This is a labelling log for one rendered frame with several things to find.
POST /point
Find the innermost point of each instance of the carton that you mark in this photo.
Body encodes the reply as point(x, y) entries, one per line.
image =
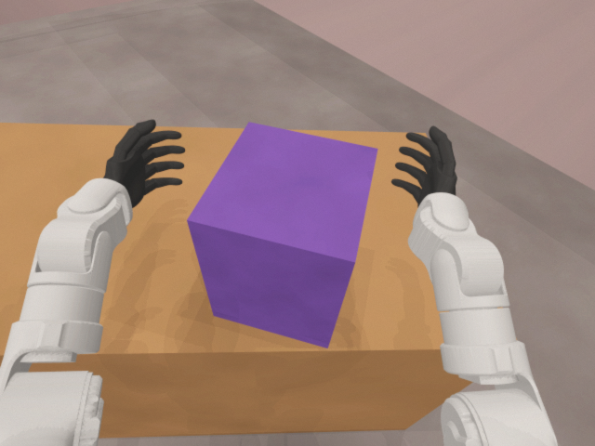
point(277, 231)

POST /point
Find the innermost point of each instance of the robot left upper arm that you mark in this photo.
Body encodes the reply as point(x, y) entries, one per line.
point(51, 409)

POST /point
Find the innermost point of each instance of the pedestal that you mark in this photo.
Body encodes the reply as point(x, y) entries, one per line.
point(172, 368)

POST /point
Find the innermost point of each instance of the robot left hand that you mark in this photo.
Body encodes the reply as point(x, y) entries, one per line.
point(129, 164)

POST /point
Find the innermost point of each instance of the robot left forearm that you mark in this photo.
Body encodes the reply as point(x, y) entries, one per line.
point(69, 276)

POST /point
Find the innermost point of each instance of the robot right hand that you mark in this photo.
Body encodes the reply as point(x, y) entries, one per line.
point(440, 166)

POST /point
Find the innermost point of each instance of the robot right forearm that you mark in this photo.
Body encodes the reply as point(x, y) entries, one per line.
point(466, 272)

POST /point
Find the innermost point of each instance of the robot right upper arm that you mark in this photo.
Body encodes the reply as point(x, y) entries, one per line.
point(502, 417)

